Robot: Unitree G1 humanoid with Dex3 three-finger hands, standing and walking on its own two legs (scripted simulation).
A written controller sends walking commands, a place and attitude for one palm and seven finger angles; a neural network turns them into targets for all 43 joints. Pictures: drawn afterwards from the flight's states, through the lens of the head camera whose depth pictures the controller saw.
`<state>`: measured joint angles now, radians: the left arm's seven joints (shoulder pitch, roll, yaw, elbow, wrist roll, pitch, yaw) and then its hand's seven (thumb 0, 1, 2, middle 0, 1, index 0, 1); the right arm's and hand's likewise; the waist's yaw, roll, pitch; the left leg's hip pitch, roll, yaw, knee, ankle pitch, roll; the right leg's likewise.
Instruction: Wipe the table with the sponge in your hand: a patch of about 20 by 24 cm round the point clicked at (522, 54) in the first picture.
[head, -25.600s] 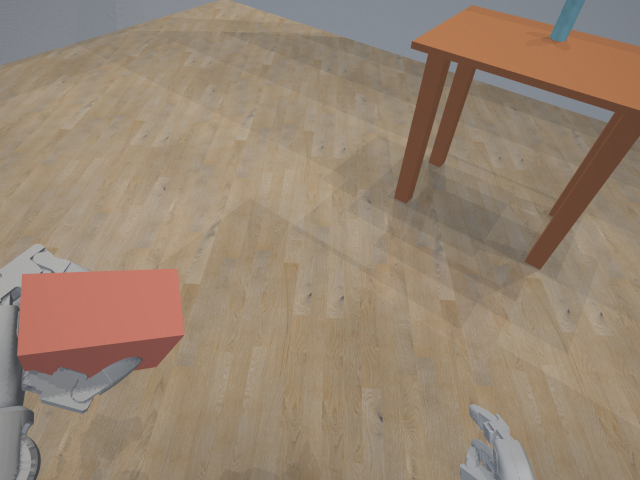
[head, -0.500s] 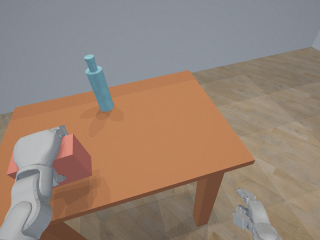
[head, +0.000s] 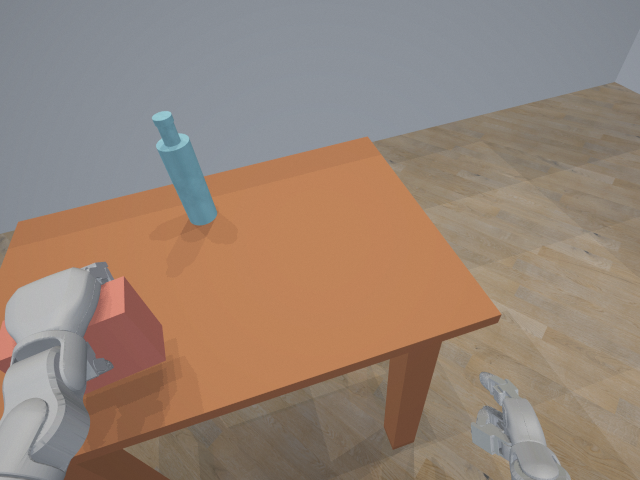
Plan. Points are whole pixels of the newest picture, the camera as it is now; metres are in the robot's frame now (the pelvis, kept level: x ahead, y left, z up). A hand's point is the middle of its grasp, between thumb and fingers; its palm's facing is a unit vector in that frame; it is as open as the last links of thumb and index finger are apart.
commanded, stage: move the sponge above the wiping area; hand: left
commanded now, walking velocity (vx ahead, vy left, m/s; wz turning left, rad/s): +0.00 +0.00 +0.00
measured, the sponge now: (97, 349) +0.23 +0.33 +0.05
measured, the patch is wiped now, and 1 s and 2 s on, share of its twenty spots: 0.00 0.00 0.00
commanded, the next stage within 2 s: none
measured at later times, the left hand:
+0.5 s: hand (85, 350) +0.22 +0.33 +0.07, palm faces -0.06 -0.14 -0.99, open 9.9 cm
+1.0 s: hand (117, 366) +0.20 +0.28 +0.07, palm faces -0.07 -0.15 -0.99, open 9.9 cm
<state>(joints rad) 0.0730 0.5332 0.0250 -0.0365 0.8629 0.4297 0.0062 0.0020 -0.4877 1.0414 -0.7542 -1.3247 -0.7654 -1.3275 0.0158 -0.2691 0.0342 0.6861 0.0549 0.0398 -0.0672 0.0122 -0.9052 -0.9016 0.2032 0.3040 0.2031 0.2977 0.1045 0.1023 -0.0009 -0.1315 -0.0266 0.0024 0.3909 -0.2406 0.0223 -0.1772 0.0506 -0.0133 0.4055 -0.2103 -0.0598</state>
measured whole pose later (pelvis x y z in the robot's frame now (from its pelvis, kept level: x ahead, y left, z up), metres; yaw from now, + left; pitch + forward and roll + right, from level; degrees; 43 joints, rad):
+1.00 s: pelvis -0.01 +0.02 +0.00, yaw +1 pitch -2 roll +0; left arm 0.17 0.45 -0.14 -0.20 0.92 0.37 -0.04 0.00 -0.49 1.04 -0.75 -1.33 -0.76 -1.33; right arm 0.01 -0.26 0.04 0.66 0.02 0.04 -0.06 0.01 -0.91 -0.90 0.20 0.30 0.20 0.30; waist 0.15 0.10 0.01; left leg -0.12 -0.05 0.00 0.38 -0.22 0.05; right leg -0.16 0.02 -0.02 0.39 -0.20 -0.03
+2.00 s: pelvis +0.00 +0.01 +0.00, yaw +0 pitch -2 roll +0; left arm 0.17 0.53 -0.02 -0.19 0.93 0.24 0.09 0.00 -0.49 1.04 -0.75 -1.33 -0.76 -1.33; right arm 0.04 -0.25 0.01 0.69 0.03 0.02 -0.07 0.01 -0.91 -0.90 0.20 0.30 0.20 0.30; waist 0.16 0.08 0.00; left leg -0.12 -0.03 0.00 0.41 -0.25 0.03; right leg -0.15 0.05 -0.01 0.39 -0.21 -0.05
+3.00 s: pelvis +0.00 +0.00 +0.00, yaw +1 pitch -1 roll +0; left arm 0.12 0.50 -0.01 -0.10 0.87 0.44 0.00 0.00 -0.49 1.05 -0.75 -1.33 -0.76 -1.34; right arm 0.01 -0.27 0.04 0.67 0.05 0.06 -0.05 0.01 -0.91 -0.90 0.20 0.30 0.20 0.30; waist 0.11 0.11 0.00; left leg -0.12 -0.03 -0.01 0.38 -0.24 0.03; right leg -0.16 0.05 -0.02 0.38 -0.20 -0.05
